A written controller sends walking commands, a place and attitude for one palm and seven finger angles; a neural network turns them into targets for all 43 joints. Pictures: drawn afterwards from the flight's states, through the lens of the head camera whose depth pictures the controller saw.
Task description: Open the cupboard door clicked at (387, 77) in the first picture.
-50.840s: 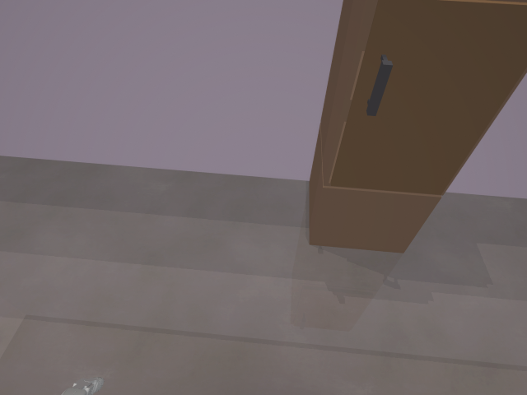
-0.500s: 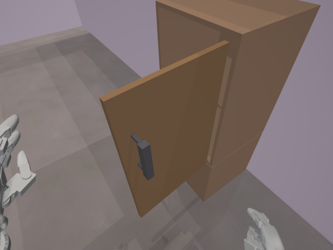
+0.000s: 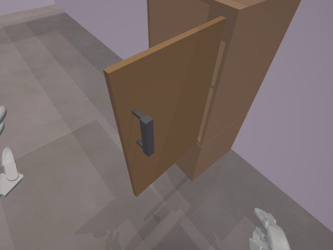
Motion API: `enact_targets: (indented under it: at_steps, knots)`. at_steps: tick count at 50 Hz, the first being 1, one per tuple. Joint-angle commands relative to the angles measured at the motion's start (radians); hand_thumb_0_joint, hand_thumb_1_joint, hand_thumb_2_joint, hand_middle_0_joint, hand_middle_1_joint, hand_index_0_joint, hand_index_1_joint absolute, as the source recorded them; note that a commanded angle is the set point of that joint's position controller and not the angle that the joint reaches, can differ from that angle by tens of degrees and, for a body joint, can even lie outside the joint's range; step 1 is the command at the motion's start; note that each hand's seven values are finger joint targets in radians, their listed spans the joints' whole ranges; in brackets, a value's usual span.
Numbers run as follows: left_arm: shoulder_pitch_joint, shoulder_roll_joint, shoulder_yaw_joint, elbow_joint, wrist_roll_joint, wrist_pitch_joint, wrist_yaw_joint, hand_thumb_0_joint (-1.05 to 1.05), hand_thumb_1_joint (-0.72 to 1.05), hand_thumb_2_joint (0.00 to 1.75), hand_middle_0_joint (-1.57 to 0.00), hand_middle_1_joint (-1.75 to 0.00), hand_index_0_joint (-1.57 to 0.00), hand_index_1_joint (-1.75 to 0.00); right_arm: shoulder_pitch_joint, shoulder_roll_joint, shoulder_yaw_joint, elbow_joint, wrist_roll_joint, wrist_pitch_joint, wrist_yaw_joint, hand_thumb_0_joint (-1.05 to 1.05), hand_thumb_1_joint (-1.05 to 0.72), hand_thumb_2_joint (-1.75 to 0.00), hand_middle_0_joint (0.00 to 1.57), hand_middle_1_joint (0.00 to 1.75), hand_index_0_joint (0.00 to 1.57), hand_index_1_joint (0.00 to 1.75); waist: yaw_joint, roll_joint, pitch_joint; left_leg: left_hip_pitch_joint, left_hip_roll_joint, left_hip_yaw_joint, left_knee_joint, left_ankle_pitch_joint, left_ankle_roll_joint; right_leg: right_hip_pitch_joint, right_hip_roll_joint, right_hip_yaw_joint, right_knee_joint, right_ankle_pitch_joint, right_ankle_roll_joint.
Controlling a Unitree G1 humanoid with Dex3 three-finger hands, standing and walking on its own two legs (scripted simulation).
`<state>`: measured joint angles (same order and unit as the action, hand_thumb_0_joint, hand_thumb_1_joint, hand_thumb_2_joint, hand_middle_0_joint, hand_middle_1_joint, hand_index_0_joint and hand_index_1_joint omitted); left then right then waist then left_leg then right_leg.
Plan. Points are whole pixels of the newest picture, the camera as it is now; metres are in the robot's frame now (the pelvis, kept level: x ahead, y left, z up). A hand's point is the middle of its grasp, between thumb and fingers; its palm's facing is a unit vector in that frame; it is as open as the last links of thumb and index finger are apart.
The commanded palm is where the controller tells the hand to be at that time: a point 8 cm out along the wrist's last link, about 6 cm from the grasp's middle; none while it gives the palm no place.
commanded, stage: step back with the hand held close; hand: left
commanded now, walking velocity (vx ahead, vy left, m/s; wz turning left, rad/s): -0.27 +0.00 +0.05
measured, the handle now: (142, 133) +0.38 +0.09 +0.07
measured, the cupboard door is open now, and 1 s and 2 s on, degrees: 95 95 95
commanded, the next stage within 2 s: stop stepping back and stand still in 0.64 s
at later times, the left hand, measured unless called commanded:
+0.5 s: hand out of the picture +0.13 +0.26 +0.17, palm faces +0.41 -0.78 -0.47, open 7.4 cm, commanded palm +0.05 +0.30 +0.19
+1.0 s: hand out of the picture -0.02 +0.22 +0.18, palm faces +0.36 -0.78 -0.51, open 7.4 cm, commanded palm -0.06 +0.26 +0.19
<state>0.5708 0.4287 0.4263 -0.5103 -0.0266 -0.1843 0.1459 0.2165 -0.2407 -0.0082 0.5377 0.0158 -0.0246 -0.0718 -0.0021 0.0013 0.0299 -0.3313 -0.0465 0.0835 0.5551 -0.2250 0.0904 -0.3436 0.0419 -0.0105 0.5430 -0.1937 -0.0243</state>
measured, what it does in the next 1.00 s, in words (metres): walks backwards: left foot, then right foot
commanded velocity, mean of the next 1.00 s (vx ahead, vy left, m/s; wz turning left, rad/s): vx -0.17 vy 0.03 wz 0.00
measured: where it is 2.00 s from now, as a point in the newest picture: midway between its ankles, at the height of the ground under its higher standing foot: outside the picture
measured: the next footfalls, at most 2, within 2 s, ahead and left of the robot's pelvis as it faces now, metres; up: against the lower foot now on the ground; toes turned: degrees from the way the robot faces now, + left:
left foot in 0.48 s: +0.00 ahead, +0.09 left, +0.00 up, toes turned +1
right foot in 0.88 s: -0.23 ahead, -0.12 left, +0.00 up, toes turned +2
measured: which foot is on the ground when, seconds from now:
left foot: down 0.00-0.32, up 0.34-0.46, down 0.48-0.86, up 0.88-1.00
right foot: down 0.00-0.50, up 0.52-0.86, down 0.88-1.00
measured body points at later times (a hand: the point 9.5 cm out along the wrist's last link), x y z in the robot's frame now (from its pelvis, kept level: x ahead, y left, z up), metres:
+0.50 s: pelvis -0.07 -0.01 +0.00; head -0.06 +0.02 +0.45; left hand +0.10 +0.30 +0.19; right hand +0.11 -0.25 -0.07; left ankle -0.04 +0.09 -0.73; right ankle -0.04 -0.12 -0.73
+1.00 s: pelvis -0.21 -0.03 +0.00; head -0.20 -0.02 +0.45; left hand -0.05 +0.26 +0.21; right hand -0.07 -0.26 -0.09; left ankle -0.15 +0.08 -0.69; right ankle -0.31 -0.12 -0.73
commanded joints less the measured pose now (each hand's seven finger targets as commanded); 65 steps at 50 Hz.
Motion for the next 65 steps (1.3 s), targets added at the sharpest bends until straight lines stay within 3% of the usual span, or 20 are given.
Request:
enact_targets:
  at_steps: [1, 7, 10, 16, 19, 23, 25, 27, 28, 32, 40, 42, 44, 47, 52, 55, 57, 62, 63, 65]
  knots:
    - [-0.080, 0.129, 0.120, -0.191, 0.027, -0.065, 0.035, 0.00, 0.90, 0.90, -0.20, -0.30, -0.20, -0.30, -0.078, -0.133, -0.051, -0.148, -0.025, -0.070, -0.023, 0.00, -0.90, -0.90, 0.20, 0.30, 0.20, 0.30, 0.006, 0.129, -0.057, -0.408, 0.276, -0.331, -0.355, -0.436, 0.033, 0.339, -0.019, 0.082, 0.184, -0.013, 0.030]
    - [-0.097, 0.122, 0.115, -0.216, 0.022, -0.085, 0.041, 0.00, 0.90, 0.90, -0.20, -0.30, -0.20, -0.30, -0.066, -0.107, -0.053, -0.112, -0.045, -0.113, -0.014, 0.00, -0.90, -0.90, 0.20, 0.30, 0.20, 0.30, -0.005, 0.109, -0.091, -0.194, 0.288, -0.360, -0.324, -0.219, 0.033, 0.211, -0.003, 0.065, 0.133, -0.161, 0.017]
    - [-0.091, 0.139, 0.111, -0.239, 0.000, -0.099, 0.036, 0.00, 0.90, 0.90, -0.20, -0.30, -0.20, -0.30, -0.087, -0.101, -0.046, -0.089, -0.026, -0.126, -0.002, 0.00, -0.90, -0.90, 0.20, 0.30, 0.20, 0.30, 0.001, 0.110, -0.177, 0.012, 0.230, -0.278, -0.206, 0.087, -0.026, 0.166, -0.041, 0.091, -0.051, 0.033, -0.003]
    - [-0.053, 0.182, 0.121, -0.199, -0.023, -0.091, 0.026, 0.00, 0.90, 0.90, -0.20, -0.30, -0.20, -0.30, -0.091, -0.084, -0.054, -0.079, -0.003, -0.093, 0.010, 0.00, -0.90, -0.90, 0.20, 0.30, 0.20, 0.30, -0.014, -0.087, -0.156, 0.085, 0.052, -0.118, 0.165, -0.088, -0.088, -0.078, -0.266, 0.347, -0.255, 0.114, -0.101]
    - [-0.059, 0.202, 0.146, -0.169, -0.012, -0.088, 0.030, 0.00, 0.90, 0.90, -0.20, -0.30, -0.20, -0.30, -0.117, -0.054, -0.046, -0.079, -0.009, -0.073, 0.008, 0.00, -0.90, -0.90, 0.20, 0.30, 0.20, 0.30, -0.005, -0.117, -0.108, -0.055, 0.060, -0.156, 0.277, -0.175, -0.098, 0.001, -0.324, 0.329, -0.212, 0.387, -0.145]
    - [-0.078, 0.202, 0.129, -0.181, -0.004, -0.080, 0.023, 0.00, 0.90, 0.90, -0.20, -0.30, -0.20, -0.30, -0.138, -0.076, -0.039, -0.071, -0.004, -0.060, -0.016, 0.00, -0.90, -0.90, 0.20, 0.30, 0.20, 0.30, -0.010, 0.056, -0.087, 0.036, 0.086, -0.124, -0.134, 0.128, -0.081, 0.051, -0.157, 0.161, -0.072, 0.429, -0.012]
    - [-0.043, 0.223, 0.156, -0.229, -0.007, -0.101, 0.015, 0.00, 0.90, 0.90, -0.20, -0.30, -0.20, -0.30, -0.115, -0.106, -0.059, -0.093, 0.002, -0.076, -0.012, 0.00, -0.90, -0.90, 0.20, 0.30, 0.20, 0.30, 0.022, 0.169, -0.208, 0.066, 0.228, -0.227, -0.184, 0.418, -0.023, 0.151, -0.021, 0.090, 0.035, 0.194, 0.048]
    - [-0.028, 0.212, 0.161, -0.300, -0.013, -0.105, 0.002, 0.00, 0.90, 0.90, -0.20, -0.30, -0.20, -0.30, -0.103, -0.102, -0.060, -0.109, -0.028, -0.103, 0.001, 0.00, -0.90, -0.90, 0.20, 0.30, 0.20, 0.30, 0.019, 0.311, -0.240, -0.036, 0.354, -0.373, -0.302, 0.374, 0.044, 0.147, 0.031, 0.056, 0.329, -0.228, 0.043]
    - [-0.037, 0.207, 0.153, -0.311, -0.013, -0.107, 0.000, 0.00, 0.90, 0.90, -0.20, -0.30, -0.20, -0.30, -0.100, -0.096, -0.061, -0.098, -0.036, -0.123, 0.004, 0.00, -0.90, -0.90, 0.20, 0.30, 0.20, 0.30, 0.020, 0.258, -0.220, -0.060, 0.383, -0.397, -0.303, 0.312, 0.072, 0.110, 0.031, 0.091, 0.452, -0.292, 0.036]
    - [-0.022, 0.145, 0.105, -0.277, -0.026, -0.085, 0.017, 0.00, 0.90, 0.90, -0.20, -0.30, -0.20, -0.30, -0.072, -0.099, -0.066, -0.040, -0.025, -0.164, 0.016, 0.00, -0.90, -0.90, 0.20, 0.30, 0.20, 0.30, 0.009, 0.160, -0.227, 0.182, 0.337, -0.277, -0.254, 0.454, 0.059, -0.060, 0.009, 0.050, 0.427, -0.308, 0.052]
    - [0.008, 0.181, 0.140, -0.298, -0.053, -0.053, 0.024, 0.00, 0.90, 0.90, -0.20, -0.30, -0.20, -0.30, -0.104, -0.074, -0.034, -0.064, -0.024, -0.157, 0.017, 0.00, -0.90, -0.90, 0.20, 0.30, 0.20, 0.30, 0.012, 0.300, -0.234, 0.067, 0.195, -0.161, -0.421, -0.206, -0.052, 0.230, 0.062, -0.107, -0.026, -0.326, 0.006]
    - [0.070, 0.221, 0.177, -0.296, -0.055, -0.053, 0.014, 0.00, 0.90, 0.90, -0.20, -0.30, -0.20, -0.30, -0.110, -0.060, -0.028, -0.078, -0.021, -0.129, 0.020, 0.00, -0.90, -0.90, 0.20, 0.30, 0.20, 0.30, 0.008, 0.130, -0.187, 0.039, 0.074, -0.052, -0.198, -0.191, -0.116, 0.232, -0.032, -0.034, -0.332, -0.217, -0.035]
    - [0.055, 0.294, 0.242, -0.322, -0.061, -0.065, 0.027, 0.00, 0.90, 0.90, -0.20, -0.30, -0.20, -0.30, -0.125, -0.057, -0.013, -0.068, -0.036, -0.104, 0.022, 0.00, -0.90, -0.90, 0.20, 0.30, 0.20, 0.30, 0.023, -0.144, -0.150, -0.010, 0.039, -0.085, 0.344, -0.109, -0.128, -0.033, -0.390, 0.308, -0.417, -0.128, -0.165]
    - [-0.020, 0.199, 0.170, -0.183, -0.040, -0.049, 0.025, 0.00, 0.90, 0.90, -0.20, -0.30, -0.20, -0.30, -0.093, -0.064, -0.027, -0.035, 0.001, -0.124, 0.011, 0.00, -0.90, -0.90, 0.20, 0.30, 0.20, 0.30, -0.014, -0.155, -0.081, -0.257, 0.086, -0.111, 0.417, -0.077, -0.117, 0.170, -0.304, 0.201, -0.233, 0.287, -0.112]
    - [-0.151, 0.158, 0.093, -0.092, -0.009, -0.057, 0.034, 0.00, 0.90, 0.90, -0.20, -0.30, -0.20, -0.30, -0.084, -0.081, -0.025, -0.015, -0.010, -0.138, -0.014, 0.00, -0.90, -0.90, 0.20, 0.30, 0.20, 0.30, -0.007, -0.086, -0.073, 0.046, 0.038, 0.018, -0.038, -0.020, -0.055, 0.163, -0.245, 0.129, -0.116, 0.346, -0.050]
    - [-0.167, 0.167, 0.089, -0.153, -0.010, -0.068, 0.037, 0.00, 0.90, 0.90, -0.20, -0.30, -0.20, -0.30, -0.065, -0.121, -0.047, -0.041, 0.001, -0.142, -0.017, 0.00, -0.90, -0.90, 0.20, 0.30, 0.20, 0.30, -0.013, 0.066, -0.146, 0.274, 0.174, -0.165, -0.088, 0.234, 0.026, 0.045, -0.111, 0.048, 0.106, 0.285, 0.056]
    - [-0.110, 0.175, 0.100, -0.189, -0.010, -0.075, 0.037, 0.00, 0.90, 0.90, -0.20, -0.30, -0.20, -0.30, -0.050, -0.096, -0.033, -0.035, -0.014, -0.143, -0.008, 0.00, -0.90, -0.90, 0.20, 0.30, 0.20, 0.30, -0.019, 0.208, -0.162, 0.284, 0.279, -0.366, -0.158, 0.373, 0.095, -0.059, -0.044, -0.016, 0.224, -0.172, 0.052]
    - [-0.021, 0.180, 0.149, -0.193, 0.003, -0.075, 0.038, 0.00, 0.90, 0.90, -0.20, -0.30, -0.20, -0.30, -0.102, -0.097, -0.030, -0.050, -0.018, -0.152, -0.005, 0.00, -0.90, -0.90, 0.20, 0.30, 0.20, 0.30, 0.006, 0.206, -0.020, -0.203, 0.207, -0.191, -0.274, -0.386, -0.003, 0.267, -0.044, -0.054, -0.021, -0.219, 0.003]
    - [-0.010, 0.212, 0.180, -0.181, 0.007, -0.078, 0.040, 0.00, 0.90, 0.90, -0.20, -0.30, -0.20, -0.30, -0.102, -0.095, -0.035, -0.058, -0.021, -0.141, -0.007, 0.00, -0.90, -0.90, 0.20, 0.30, 0.20, 0.30, 0.008, 0.133, -0.024, -0.254, 0.141, -0.127, -0.156, -0.392, -0.039, 0.289, -0.081, 0.027, -0.106, -0.263, -0.026]
    - [-0.008, 0.191, 0.159, -0.130, -0.004, -0.075, 0.035, 0.00, 0.90, 0.90, -0.20, -0.30, -0.20, -0.30, -0.087, -0.081, -0.057, -0.056, -0.016, -0.121, 0.002, 0.00, -0.90, -0.90, 0.20, 0.30, 0.20, 0.30, 0.017, -0.235, 0.029, -0.334, 0.032, -0.056, 0.410, -0.239, -0.090, 0.119, -0.383, 0.590, -0.418, -0.581, -0.171]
